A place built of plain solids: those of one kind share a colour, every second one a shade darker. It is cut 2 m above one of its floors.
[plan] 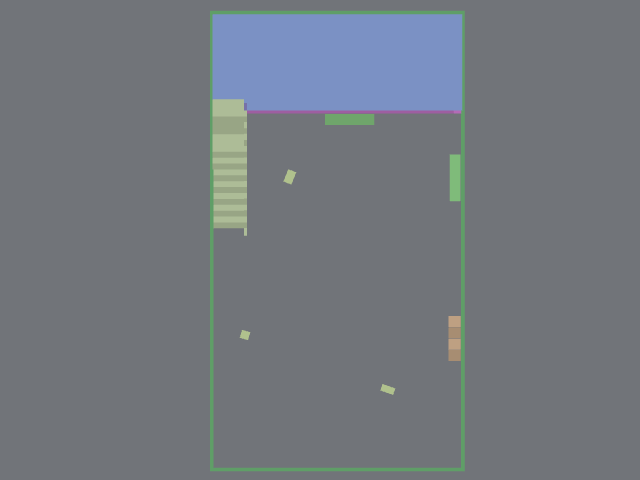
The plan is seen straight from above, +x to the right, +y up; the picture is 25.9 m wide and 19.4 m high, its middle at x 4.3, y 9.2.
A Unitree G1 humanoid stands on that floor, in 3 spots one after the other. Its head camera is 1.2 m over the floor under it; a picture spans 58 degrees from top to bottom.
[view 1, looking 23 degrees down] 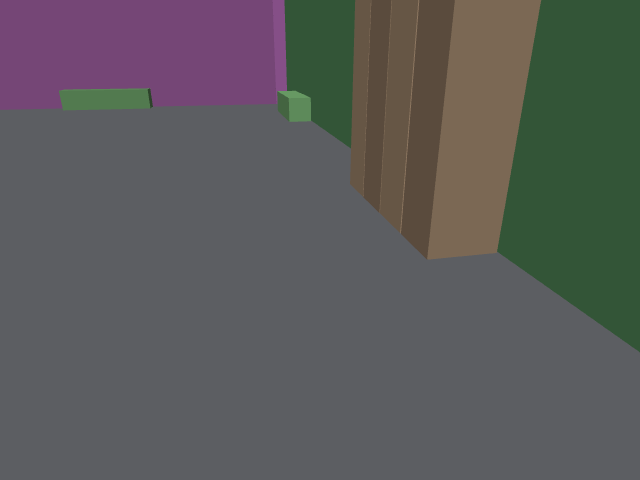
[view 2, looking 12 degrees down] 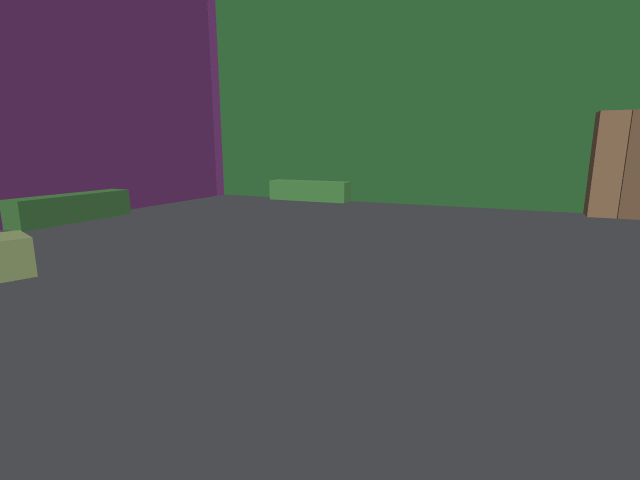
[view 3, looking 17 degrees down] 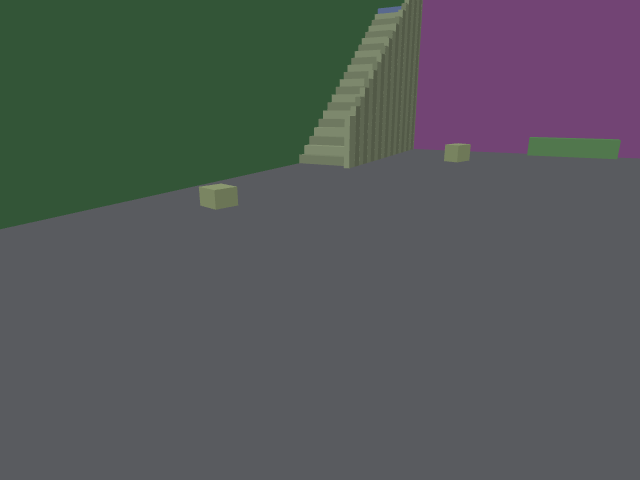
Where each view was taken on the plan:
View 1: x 8.30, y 2.00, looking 78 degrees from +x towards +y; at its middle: ground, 3.07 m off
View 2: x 0.61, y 7.37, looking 24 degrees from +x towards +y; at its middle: ground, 5.77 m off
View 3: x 4.89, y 1.10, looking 117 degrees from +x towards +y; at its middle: ground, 4.10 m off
